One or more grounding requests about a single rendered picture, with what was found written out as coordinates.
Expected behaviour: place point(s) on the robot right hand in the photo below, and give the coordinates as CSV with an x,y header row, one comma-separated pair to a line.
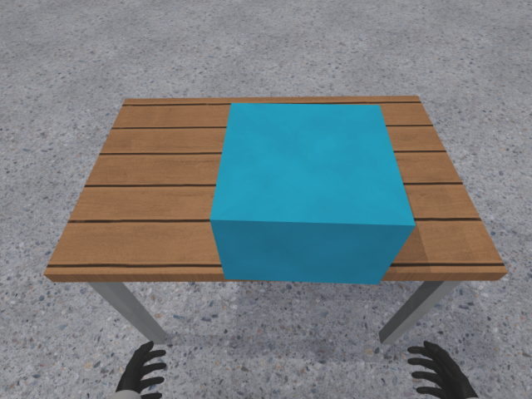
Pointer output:
x,y
449,377

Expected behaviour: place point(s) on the carton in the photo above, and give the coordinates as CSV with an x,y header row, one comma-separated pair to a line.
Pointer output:
x,y
308,193

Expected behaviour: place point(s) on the robot left hand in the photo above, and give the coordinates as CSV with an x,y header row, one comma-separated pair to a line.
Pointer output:
x,y
131,378

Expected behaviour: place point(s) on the table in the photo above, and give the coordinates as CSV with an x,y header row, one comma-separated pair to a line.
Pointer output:
x,y
143,214

